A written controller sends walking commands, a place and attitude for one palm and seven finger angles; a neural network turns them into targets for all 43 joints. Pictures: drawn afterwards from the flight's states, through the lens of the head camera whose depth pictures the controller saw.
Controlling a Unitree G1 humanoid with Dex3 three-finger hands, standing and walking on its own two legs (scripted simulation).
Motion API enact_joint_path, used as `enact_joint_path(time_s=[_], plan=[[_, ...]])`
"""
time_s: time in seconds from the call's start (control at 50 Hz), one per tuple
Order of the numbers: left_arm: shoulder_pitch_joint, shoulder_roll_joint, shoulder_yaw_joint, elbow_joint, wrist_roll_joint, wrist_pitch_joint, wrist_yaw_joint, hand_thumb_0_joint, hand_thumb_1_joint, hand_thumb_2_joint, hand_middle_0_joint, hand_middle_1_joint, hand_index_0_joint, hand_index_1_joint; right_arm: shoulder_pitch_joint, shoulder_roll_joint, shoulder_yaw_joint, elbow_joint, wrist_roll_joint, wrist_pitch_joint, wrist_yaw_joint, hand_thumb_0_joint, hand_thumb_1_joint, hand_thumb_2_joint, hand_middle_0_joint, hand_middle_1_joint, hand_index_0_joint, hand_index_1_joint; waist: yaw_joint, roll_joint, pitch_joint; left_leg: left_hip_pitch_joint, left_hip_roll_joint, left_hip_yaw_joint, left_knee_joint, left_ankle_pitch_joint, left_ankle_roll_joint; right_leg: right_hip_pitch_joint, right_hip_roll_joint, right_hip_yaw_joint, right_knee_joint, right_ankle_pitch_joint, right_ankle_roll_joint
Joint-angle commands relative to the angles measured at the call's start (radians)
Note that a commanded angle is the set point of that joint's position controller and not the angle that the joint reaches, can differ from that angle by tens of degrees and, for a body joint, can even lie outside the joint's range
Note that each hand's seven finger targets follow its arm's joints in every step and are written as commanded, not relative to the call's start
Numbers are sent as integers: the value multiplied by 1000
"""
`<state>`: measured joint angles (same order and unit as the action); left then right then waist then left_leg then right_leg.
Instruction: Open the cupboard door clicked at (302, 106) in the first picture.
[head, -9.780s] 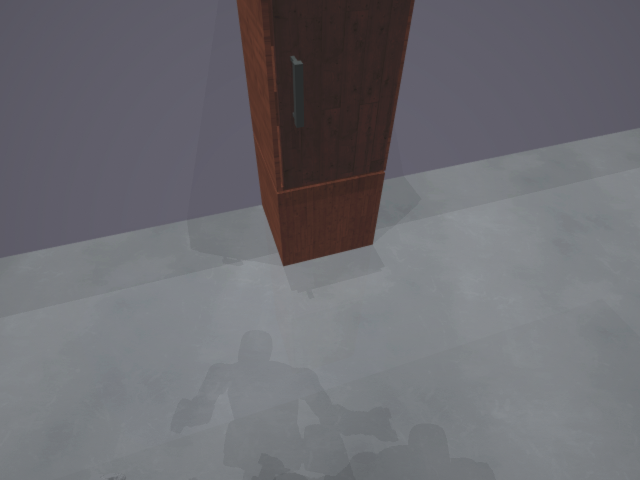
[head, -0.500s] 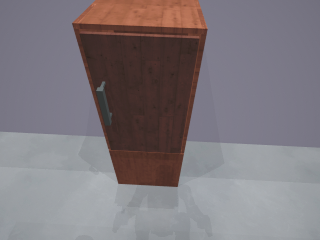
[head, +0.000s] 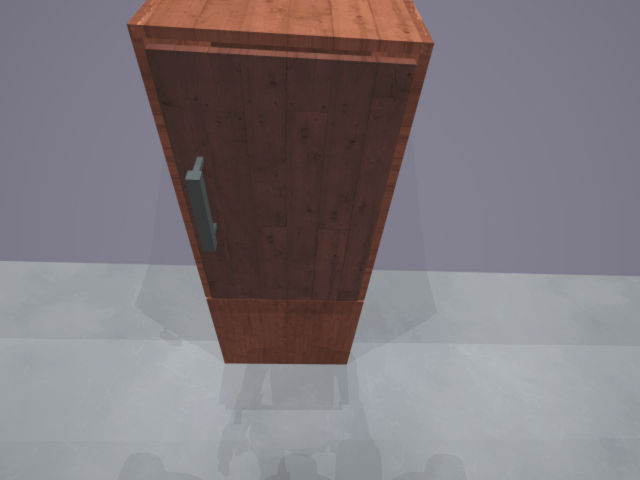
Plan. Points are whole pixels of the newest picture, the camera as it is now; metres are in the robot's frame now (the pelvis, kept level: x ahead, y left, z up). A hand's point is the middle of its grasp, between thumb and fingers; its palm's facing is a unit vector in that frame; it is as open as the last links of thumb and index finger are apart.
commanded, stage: come to a stop and stand still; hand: left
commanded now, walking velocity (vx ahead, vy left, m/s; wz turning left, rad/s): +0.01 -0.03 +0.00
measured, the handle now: (204, 206) +0.54 +0.23 +0.00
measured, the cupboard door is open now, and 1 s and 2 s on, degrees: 0 0 0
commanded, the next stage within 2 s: look again from close up in 0.56 s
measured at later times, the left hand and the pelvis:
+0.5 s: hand out of the picture -0.04 +0.13 -0.17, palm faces +0.06 -0.99 -0.13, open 7.3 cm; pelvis -0.02 -0.02 +0.01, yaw +1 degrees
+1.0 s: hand out of the picture -0.04 +0.14 -0.16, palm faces +0.04 -0.98 -0.21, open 7.4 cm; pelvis -0.02 -0.03 +0.00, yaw +1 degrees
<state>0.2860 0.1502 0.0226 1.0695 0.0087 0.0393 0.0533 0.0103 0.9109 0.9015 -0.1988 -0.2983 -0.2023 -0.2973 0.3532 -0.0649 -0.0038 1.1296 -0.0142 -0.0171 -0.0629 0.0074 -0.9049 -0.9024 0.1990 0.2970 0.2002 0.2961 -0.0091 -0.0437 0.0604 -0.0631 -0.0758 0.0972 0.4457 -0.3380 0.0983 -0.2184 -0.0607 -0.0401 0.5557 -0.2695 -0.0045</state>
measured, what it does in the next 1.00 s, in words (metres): stands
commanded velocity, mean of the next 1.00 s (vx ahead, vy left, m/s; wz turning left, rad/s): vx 0.00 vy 0.00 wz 0.00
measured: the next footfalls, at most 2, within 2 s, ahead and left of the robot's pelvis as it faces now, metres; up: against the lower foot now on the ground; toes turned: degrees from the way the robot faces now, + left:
none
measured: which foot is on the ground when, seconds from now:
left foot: down 0.00-1.00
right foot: down 0.00-1.00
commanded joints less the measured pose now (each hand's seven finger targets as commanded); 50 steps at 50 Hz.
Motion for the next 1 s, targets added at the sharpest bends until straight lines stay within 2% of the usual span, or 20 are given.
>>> enact_joint_path(time_s=[0.0,0.04,0.06,0.12,0.16,0.22,0.32,0.48,0.6,0.62,0.64,0.66,0.68,0.7,0.74,0.78,0.82,0.88,0.92,0.98], plan=[[84,21,9,-35,3,-17,0,0,900,900,-200,-300,-200,-300,52,-148,-38,-10,1,-6,-9,0,-900,-900,200,300,200,300,22,111,36,-100,272,-207,-65,677,-18,35,-16,28,-67,107,-5],[100,26,7,-21,3,-26,2,0,900,900,-200,-300,-200,-300,52,-134,-36,-11,6,-5,-2,0,-900,-900,200,300,200,300,13,37,12,-151,212,-161,-49,518,-54,122,-42,53,-104,333,-13],[95,24,4,-18,-1,-30,2,0,900,900,-200,-300,-200,-300,48,-132,-33,-7,8,-4,1,0,-900,-900,200,300,200,300,7,23,4,-150,197,-146,-67,431,-63,128,-50,61,-106,359,-16],[74,27,-2,-17,0,-37,2,0,900,900,-200,-300,-200,-300,38,-123,-27,9,7,-8,9,0,-900,-900,200,300,200,300,8,52,15,-148,195,-152,-125,319,-63,118,-47,58,-132,289,-10],[77,31,-6,-9,0,-44,1,0,900,900,-200,-300,-200,-300,30,-127,-24,13,7,-9,13,0,-900,-900,200,300,200,300,8,24,25,-137,192,-145,-136,281,-62,108,-50,65,-151,284,-12],[72,42,-9,-3,1,-50,0,0,900,900,-200,-300,-200,-300,20,-136,-19,18,7,-10,18,0,-900,-900,200,300,200,300,8,43,38,-137,190,-144,-160,224,-62,96,-51,71,-175,251,-10],[81,54,-16,10,3,-57,-3,0,900,900,-200,-300,-200,-300,6,-150,-15,20,9,-9,24,0,-900,-900,200,300,200,300,8,38,49,-138,186,-145,-179,144,-61,81,-56,79,-214,196,-8],[107,49,-21,30,3,-66,-4,0,900,900,-200,-300,-200,-300,4,-160,-9,20,10,-10,23,0,-900,-900,200,300,200,300,4,45,33,-121,184,-144,-179,152,-64,77,-62,85,-233,196,-12],[123,37,-23,43,4,-64,-3,0,900,900,-200,-300,-200,-300,13,-155,-7,21,10,-7,24,0,-900,-900,200,300,200,300,8,44,60,-140,182,-147,-185,112,-65,59,-60,79,-244,154,-9],[151,91,-28,66,20,-89,31,0,900,900,-200,-300,-200,-300,-80,-174,10,-67,12,-30,35,0,-900,-900,200,300,200,300,37,59,75,-204,195,-108,-2,380,-89,18,-97,85,-117,543,-19],[148,99,-24,47,5,-87,21,0,900,900,-200,-300,-200,-300,-8,-144,6,-86,7,-19,29,0,-900,-900,200,300,200,300,-2,117,-13,-175,148,-130,-50,150,-90,59,-106,108,-125,331,-43],[121,91,-30,36,4,-82,10,0,900,900,-200,-300,-200,-300,26,-150,9,-87,5,-22,32,0,-900,-900,200,300,200,300,-5,153,-37,-181,167,-151,-83,124,-83,36,-76,91,-111,115,-53],[121,74,-31,27,8,-76,2,0,900,900,-200,-300,-200,-300,35,-153,9,-98,2,-27,32,0,-900,-900,200,300,200,300,1,183,-46,-189,183,-168,-92,154,-73,32,-54,65,-102,72,-50],[116,79,-32,29,7,-72,-5,0,900,900,-200,-300,-200,-300,32,-152,12,-104,1,-26,32,0,-900,-900,200,300,200,300,8,193,-42,-205,191,-169,-105,135,-59,39,-43,47,-98,60,-46],[105,54,-37,30,5,-67,-12,0,900,900,-200,-300,-200,-300,38,-160,12,-116,3,-22,30,0,-900,-900,200,300,200,300,6,104,6,-233,190,-186,-127,88,-46,27,-34,44,-103,59,-44],[97,45,-40,29,4,-65,-15,0,900,900,-200,-300,-200,-300,51,-166,13,-113,4,-20,31,0,-900,-900,200,300,200,300,4,41,58,-254,188,-191,-150,41,-42,6,-33,54,-117,48,-44],[92,47,-39,28,4,-63,-17,0,900,900,-200,-300,-200,-300,58,-169,17,-106,3,-19,33,0,-900,-900,200,300,200,300,8,42,86,-270,187,-195,-172,22,-40,2,-31,55,-115,46,-43],[95,52,-38,28,2,-66,-17,0,900,900,-200,-300,-200,-300,61,-167,20,-94,3,-19,35,0,-900,-900,200,300,200,300,9,21,89,-255,173,-179,-169,21,-41,1,-37,73,-137,50,-44],[89,56,-34,29,1,-66,-18,0,900,900,-200,-300,-200,-300,67,-164,23,-82,1,-22,34,0,-900,-900,200,300,200,300,11,47,75,-242,173,-174,-173,49,-41,14,-38,72,-132,67,-44],[89,57,-32,31,-1,-70,-18,0,900,900,-200,-300,-200,-300,70,-157,24,-66,2,-22,34,0,-900,-900,200,300,200,300,9,19,51,-208,166,-154,-152,86,-43,20,-46,86,-148,80,-47]])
